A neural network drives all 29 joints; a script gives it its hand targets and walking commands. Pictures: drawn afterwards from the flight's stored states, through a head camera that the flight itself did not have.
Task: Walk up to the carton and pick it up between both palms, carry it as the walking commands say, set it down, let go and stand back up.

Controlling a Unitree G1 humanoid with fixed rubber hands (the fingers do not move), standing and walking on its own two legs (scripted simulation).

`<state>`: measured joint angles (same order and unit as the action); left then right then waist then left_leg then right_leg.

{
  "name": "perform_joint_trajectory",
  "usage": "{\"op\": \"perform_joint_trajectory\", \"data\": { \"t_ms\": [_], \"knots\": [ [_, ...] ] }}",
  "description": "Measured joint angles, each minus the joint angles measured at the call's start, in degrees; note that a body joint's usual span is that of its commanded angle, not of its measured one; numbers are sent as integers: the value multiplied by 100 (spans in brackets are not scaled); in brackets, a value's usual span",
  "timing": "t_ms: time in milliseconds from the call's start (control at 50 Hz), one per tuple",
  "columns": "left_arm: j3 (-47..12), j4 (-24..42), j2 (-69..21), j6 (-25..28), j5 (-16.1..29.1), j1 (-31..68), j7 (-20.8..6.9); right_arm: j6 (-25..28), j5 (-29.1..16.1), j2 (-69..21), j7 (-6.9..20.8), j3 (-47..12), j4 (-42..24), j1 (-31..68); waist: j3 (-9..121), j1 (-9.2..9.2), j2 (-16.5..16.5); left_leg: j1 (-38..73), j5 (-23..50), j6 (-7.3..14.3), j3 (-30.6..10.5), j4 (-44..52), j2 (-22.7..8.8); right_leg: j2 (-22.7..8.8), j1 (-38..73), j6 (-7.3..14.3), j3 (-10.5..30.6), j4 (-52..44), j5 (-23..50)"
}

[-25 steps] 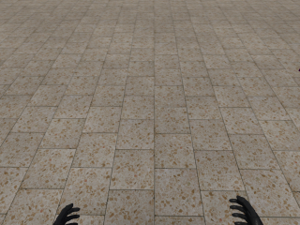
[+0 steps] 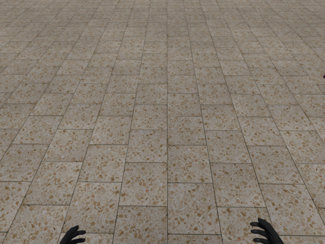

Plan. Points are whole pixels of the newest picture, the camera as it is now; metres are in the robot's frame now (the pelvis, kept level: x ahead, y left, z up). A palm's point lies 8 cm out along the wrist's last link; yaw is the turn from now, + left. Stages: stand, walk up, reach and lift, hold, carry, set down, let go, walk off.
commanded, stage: stand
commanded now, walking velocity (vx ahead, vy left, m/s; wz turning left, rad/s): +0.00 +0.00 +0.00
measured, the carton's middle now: out of the picture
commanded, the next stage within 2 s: walk up in 1.28 s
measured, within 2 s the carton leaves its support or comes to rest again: neither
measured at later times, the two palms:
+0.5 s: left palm out of the picture +0.08 +0.27 -0.11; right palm out of the picture +0.10 -0.26 -0.10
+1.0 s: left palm out of the picture +0.06 +0.27 -0.11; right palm out of the picture +0.07 -0.27 -0.10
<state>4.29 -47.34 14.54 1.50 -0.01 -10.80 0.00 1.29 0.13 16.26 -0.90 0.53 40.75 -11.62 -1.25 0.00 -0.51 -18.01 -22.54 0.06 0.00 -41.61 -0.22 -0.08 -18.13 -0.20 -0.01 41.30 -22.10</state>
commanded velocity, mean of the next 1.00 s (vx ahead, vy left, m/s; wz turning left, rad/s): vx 0.00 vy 0.00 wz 0.00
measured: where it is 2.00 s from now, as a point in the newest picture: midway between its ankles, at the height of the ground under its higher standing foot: outside the picture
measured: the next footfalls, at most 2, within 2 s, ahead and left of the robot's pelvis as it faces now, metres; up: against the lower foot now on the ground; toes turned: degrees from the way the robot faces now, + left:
none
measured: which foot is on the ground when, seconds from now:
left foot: down 0.00-1.00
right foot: down 0.00-1.00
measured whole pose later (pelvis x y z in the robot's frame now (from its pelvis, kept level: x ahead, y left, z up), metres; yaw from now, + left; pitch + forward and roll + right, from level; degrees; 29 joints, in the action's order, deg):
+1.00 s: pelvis -0.03 +0.00 +0.00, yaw +0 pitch -2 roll +0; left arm 3.3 -55.4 14.8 1.3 0.0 -9.7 0.0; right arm 1.4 0.1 16.6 -0.5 0.5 48.7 -11.6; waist -1.3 0.0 -0.9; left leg -18.0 -18.9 0.1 0.0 -39.2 -0.2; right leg -0.1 -18.1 -0.2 0.0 38.9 -18.5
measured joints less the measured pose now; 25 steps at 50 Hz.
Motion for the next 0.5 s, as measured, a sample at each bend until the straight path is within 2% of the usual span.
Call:
{"op": "perform_joint_trajectory", "data": {
  "t_ms": [500],
  "knots": [
    [-54,-395,26,-33,0,38,0,9,0,11,20,0,431,0,0,0,-38,0,132,0,0,0,0,0,0,1,0,0,133]
  ]
}}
